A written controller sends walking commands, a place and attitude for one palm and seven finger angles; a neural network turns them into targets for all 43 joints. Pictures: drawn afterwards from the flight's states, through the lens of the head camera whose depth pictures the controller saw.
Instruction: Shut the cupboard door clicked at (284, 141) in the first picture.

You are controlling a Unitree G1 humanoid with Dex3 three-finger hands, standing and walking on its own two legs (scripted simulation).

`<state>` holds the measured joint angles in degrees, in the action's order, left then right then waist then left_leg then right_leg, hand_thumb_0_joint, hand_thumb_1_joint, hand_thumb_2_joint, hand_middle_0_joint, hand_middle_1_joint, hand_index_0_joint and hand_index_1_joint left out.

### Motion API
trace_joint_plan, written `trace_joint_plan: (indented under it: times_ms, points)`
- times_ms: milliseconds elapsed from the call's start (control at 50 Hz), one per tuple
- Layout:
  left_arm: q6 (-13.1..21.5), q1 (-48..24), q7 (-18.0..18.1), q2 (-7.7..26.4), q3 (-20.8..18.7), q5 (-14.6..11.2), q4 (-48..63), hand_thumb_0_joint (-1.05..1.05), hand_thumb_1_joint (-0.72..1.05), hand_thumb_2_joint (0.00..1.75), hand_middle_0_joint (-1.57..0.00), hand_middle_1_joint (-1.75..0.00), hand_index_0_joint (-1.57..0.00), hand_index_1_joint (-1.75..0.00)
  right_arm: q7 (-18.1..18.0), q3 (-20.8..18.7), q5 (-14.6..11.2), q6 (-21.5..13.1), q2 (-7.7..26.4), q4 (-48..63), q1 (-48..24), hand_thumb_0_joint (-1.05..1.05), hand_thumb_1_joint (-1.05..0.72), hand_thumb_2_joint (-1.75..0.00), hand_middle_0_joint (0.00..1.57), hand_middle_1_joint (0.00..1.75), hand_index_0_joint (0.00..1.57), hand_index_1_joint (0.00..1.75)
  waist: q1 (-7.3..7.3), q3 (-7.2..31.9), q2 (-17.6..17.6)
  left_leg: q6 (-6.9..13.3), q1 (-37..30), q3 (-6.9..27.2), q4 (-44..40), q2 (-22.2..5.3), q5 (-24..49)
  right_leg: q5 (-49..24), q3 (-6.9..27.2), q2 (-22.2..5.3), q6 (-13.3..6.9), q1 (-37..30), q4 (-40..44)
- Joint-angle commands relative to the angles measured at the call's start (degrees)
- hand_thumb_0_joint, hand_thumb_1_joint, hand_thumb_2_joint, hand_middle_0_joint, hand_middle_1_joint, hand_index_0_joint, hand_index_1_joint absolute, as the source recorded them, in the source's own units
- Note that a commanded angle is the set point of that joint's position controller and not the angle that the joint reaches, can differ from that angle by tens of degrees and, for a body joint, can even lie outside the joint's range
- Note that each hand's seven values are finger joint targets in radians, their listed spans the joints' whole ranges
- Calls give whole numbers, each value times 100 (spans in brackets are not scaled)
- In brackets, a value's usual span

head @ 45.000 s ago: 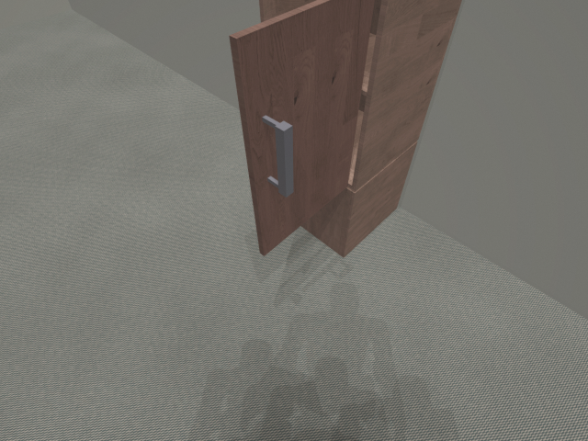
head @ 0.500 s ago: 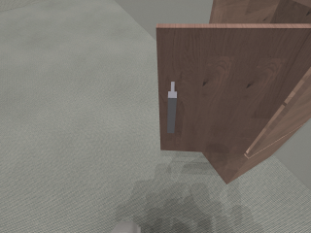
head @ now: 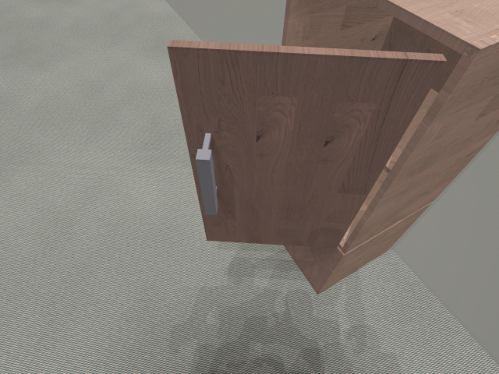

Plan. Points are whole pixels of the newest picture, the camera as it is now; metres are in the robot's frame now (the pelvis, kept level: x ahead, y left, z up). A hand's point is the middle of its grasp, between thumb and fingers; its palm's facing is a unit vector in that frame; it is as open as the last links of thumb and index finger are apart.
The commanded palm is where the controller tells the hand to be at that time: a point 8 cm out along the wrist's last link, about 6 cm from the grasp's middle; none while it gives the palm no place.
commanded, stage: shuffle to correct the standing spot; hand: left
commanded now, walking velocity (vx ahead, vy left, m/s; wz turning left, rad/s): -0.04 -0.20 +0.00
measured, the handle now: (209, 176) +0.46 +0.10 +0.00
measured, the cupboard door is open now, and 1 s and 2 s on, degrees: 57 57 57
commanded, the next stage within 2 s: come to a stop and stand still in 0.06 s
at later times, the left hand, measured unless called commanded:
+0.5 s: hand out of the picture -0.02 +0.09 -0.17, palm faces +0.09 -0.98 -0.16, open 7.3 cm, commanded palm none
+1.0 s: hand out of the picture +0.02 +0.11 -0.17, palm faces +0.01 -0.97 -0.23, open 7.3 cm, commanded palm none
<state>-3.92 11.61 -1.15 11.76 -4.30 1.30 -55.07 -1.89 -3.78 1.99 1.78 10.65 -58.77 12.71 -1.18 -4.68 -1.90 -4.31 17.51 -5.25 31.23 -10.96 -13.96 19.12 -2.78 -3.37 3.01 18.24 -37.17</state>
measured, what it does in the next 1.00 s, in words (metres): steps on the spot: right foot, then left foot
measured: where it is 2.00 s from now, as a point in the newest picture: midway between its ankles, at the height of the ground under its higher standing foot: outside the picture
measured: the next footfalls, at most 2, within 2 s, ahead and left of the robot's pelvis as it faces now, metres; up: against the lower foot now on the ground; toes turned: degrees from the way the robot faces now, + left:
right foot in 0.02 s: +0.06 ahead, -0.17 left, +0.00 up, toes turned +4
left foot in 0.30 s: +0.02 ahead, +0.00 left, +0.00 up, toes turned +7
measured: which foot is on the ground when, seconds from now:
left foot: down 0.00-0.02, up 0.04-0.28, down 0.30-1.00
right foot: up 0.00-0.00, down 0.02-1.00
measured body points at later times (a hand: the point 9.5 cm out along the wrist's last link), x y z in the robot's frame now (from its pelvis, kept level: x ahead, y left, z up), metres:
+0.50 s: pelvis -0.01 -0.07 +0.01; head +0.00 -0.07 +0.45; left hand -0.02 +0.14 -0.16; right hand +0.05 -0.30 -0.15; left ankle -0.02 +0.00 -0.74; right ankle +0.00 -0.17 -0.74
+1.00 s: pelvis +0.01 -0.07 +0.00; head +0.02 -0.09 +0.45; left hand +0.02 +0.16 -0.15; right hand +0.00 -0.28 -0.17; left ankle -0.02 +0.00 -0.74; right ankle +0.00 -0.17 -0.74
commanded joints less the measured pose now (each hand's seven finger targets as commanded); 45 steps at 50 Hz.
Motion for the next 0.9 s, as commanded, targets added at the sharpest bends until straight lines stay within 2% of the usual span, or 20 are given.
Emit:
trace_joint_plan:
  times_ms: [0,20,40,60,100,140,180,220,260,280,300,320,360,500,680,700,720,760,780,880]
  points:
    - [245,966,101,1252,-217,89,15,0,90,90,-20,-30,-20,-30,-26,-218,-65,-15,428,448,143,0,-90,-90,20,30,20,30,312,626,1968,104,1566,-429,1748,757,-1967,-2917,1183,-1329,-625,-1620,1789]
    - [197,1071,154,1296,-180,108,93,0,90,90,-20,-30,-20,-30,-69,-140,-104,29,344,610,-148,0,-90,-90,20,30,20,30,528,891,2140,225,1471,96,2939,849,-2636,-3774,1409,-1716,-1179,-1175,1740]
    - [158,823,165,1175,-131,137,213,0,90,90,-20,-30,-20,-30,-74,-131,-128,49,280,579,-91,0,-90,-90,20,30,20,30,392,758,1536,292,1415,321,3502,804,-2336,-3327,1004,-1574,-1347,-753,1712]
    - [176,476,186,1063,-144,146,222,0,90,90,-20,-30,-20,-30,-108,-145,-127,73,316,447,-49,0,-90,-90,20,30,20,30,225,791,1846,287,1604,335,3776,764,-2140,-3373,944,-1247,-1298,-897,1659]
    - [178,120,228,779,-33,111,323,0,90,90,-20,-30,-20,-30,-110,-130,-119,52,474,299,89,0,-90,-90,20,30,20,30,66,629,1816,234,1443,200,3755,684,-1832,-3814,519,-1024,-1329,-860,1385]
    - [189,129,248,721,-5,125,372,0,90,90,-20,-30,-20,-30,-81,-89,-124,36,382,266,81,0,-90,-90,20,30,20,30,82,578,1431,211,1103,2,3032,771,-1704,-3774,456,-1021,-1410,-738,1323]
    - [228,369,292,691,5,102,260,0,90,90,-20,-30,-20,-30,-39,1,-116,-4,210,323,-13,0,-90,-90,20,30,20,30,178,583,975,238,674,-18,2018,835,-1555,-3309,785,-1165,-1499,-706,1377]
    - [304,475,323,655,60,8,120,0,90,90,-20,-30,-20,-30,-13,113,-120,-64,38,229,199,0,-90,-90,20,30,20,30,110,772,508,253,-100,46,586,897,-915,-2644,1043,-1152,-1366,-722,1315]
    - [348,391,307,454,132,-125,44,0,90,90,-20,-30,-20,-30,-14,153,-137,-164,162,58,547,0,-90,-90,20,30,20,30,-28,817,43,368,-1270,336,-1056,697,351,-1724,781,-730,-860,-348,1033]
    - [347,599,274,202,187,-153,36,0,90,90,-20,-30,-20,-30,-20,108,-106,-250,494,99,458,0,-90,-90,20,30,20,30,115,775,-780,693,-1328,1334,-1299,-53,966,-946,535,-254,-526,-49,806]
    - [344,593,270,79,235,-153,-36,0,90,90,-20,-30,-20,-30,-24,125,-82,-213,704,178,89,0,-90,-90,20,30,20,30,269,525,-1096,1059,-666,1599,-1325,-527,1337,-306,247,-117,-306,-410,917]
    - [317,622,282,27,246,-85,-177,0,90,90,-20,-30,-20,-30,4,167,-60,-156,580,186,-232,0,-90,-90,20,30,20,30,365,340,-729,1055,6,1303,-1471,-409,408,-83,221,-123,-268,-958,1039]
    - [299,568,274,131,276,-27,-377,0,90,90,-20,-30,-20,-30,0,255,-89,-176,367,126,-338,0,-90,-90,20,30,20,30,359,-101,-938,813,197,1118,-1788,52,-461,-510,235,-196,-301,-1004,1265]
    - [463,590,296,279,301,-51,-556,0,90,90,-20,-30,-20,-30,37,238,-115,-112,313,-98,255,0,-90,-90,20,30,20,30,106,54,641,586,-760,593,-1286,505,-65,-309,853,-659,-546,-465,2205]
    - [545,868,328,149,355,-79,-761,0,90,90,-20,-30,-20,-30,21,342,-124,-236,248,-369,357,0,-90,-90,20,30,20,30,159,343,298,601,-964,621,-1425,388,699,-1303,618,-544,-540,-836,1952]
    - [647,1432,563,284,411,23,-969,0,90,90,-20,-30,-20,-30,86,316,-193,-340,540,52,-128,0,-90,-90,20,30,20,30,351,121,356,504,-566,340,-262,378,506,-2888,837,-735,-291,-695,1824]
    - [697,1064,516,514,414,-26,-654,0,90,90,-20,-30,-20,-30,115,341,-159,-234,285,148,342,0,-90,-90,20,30,20,30,-2,549,432,504,-560,462,-274,734,-488,-1415,1232,-988,-595,-755,1974]
    - [723,800,439,392,425,-40,-532,0,90,90,-20,-30,-20,-30,133,361,-107,-288,252,-5,639,0,-90,-90,20,30,20,30,-99,397,-190,562,-704,568,-633,609,-2,-247,956,-711,-842,-293,1871]
    - [740,776,412,367,431,-49,-507,0,90,90,-20,-30,-20,-30,135,390,-80,-335,201,-24,730,0,-90,-90,20,30,20,30,-52,360,-540,584,-689,582,-707,583,336,-708,761,-598,-846,-343,1696]
    - [683,847,370,148,481,-76,-581,0,90,90,-20,-30,-20,-30,51,421,-111,-420,284,-28,802,0,-90,-90,20,30,20,30,79,155,216,742,-430,739,-1017,405,893,-1369,531,-375,-744,-705,1336]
